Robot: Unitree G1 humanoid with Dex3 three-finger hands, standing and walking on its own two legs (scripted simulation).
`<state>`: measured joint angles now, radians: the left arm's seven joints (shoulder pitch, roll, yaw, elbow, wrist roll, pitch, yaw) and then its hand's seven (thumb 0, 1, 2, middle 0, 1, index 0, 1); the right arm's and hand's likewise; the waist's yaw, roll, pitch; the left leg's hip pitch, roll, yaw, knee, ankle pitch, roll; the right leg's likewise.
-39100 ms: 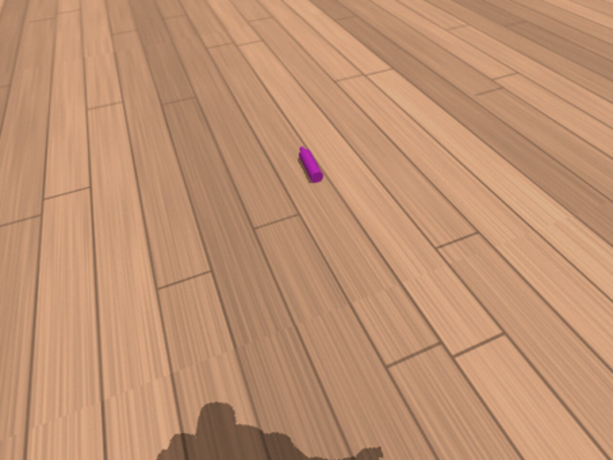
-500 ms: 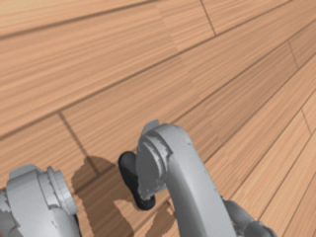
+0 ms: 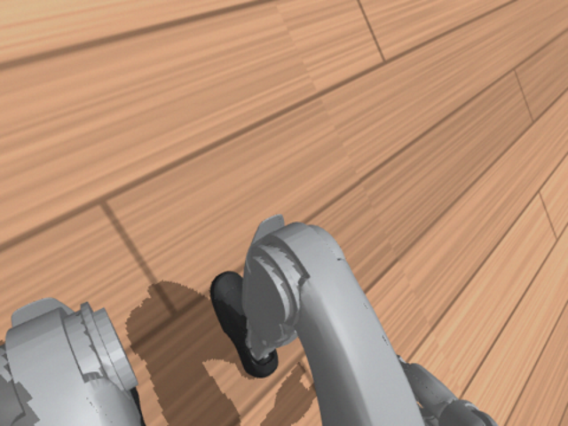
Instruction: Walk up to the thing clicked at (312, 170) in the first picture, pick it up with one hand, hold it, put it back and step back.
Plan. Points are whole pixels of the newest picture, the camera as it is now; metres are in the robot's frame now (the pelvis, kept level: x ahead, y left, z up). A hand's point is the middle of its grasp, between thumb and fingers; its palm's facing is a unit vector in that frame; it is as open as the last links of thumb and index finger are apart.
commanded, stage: open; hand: left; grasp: from above
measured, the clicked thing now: out of the picture +0.46 +0.43 -0.28
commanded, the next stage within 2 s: withdraw in 0.04 s
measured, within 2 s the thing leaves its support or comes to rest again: neither
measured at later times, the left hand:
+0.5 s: hand out of the picture +0.48 +0.42 -0.16, palm faces -0.31 -0.09 -0.95, open 14.1 cm
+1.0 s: hand out of the picture +0.45 +0.40 -0.12, palm faces -0.43 -0.13 -0.90, open 13.9 cm
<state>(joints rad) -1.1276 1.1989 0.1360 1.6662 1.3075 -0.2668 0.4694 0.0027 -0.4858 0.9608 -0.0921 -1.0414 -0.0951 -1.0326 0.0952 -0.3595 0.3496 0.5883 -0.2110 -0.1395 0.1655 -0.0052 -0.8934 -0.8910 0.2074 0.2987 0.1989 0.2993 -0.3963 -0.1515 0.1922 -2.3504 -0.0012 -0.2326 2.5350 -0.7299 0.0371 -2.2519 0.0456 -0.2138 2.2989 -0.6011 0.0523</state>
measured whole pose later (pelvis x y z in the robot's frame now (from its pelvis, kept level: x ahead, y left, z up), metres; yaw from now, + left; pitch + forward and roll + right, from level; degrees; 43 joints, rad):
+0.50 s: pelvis +0.01 +0.00 +0.01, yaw +1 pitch +33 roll -17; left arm -1.03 1.10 0.17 1.29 1.26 -0.21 0.30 0.00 -0.53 1.01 -0.09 -1.02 -0.08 -1.02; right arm 0.15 -0.35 0.23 0.57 -0.17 -0.07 0.18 0.00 -0.91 -0.90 0.21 0.30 0.20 0.30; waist -0.31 -0.06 0.08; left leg -2.35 -0.01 -0.21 2.49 -0.74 0.04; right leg -2.25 0.03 -0.20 2.27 -0.63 0.04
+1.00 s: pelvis -0.01 +0.00 +0.02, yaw +5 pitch +32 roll -13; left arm -1.10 1.02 0.06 1.34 1.26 -0.38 0.17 0.00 -0.49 0.99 -0.12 -0.98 -0.11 -0.99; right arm 0.13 -0.34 0.21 0.61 -0.14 0.07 0.07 0.00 -0.90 -0.89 0.21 0.30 0.20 0.30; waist -0.29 -0.06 0.05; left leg -2.32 -0.03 -0.15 2.40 -0.66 0.04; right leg -2.23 0.00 -0.15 2.24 -0.59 0.03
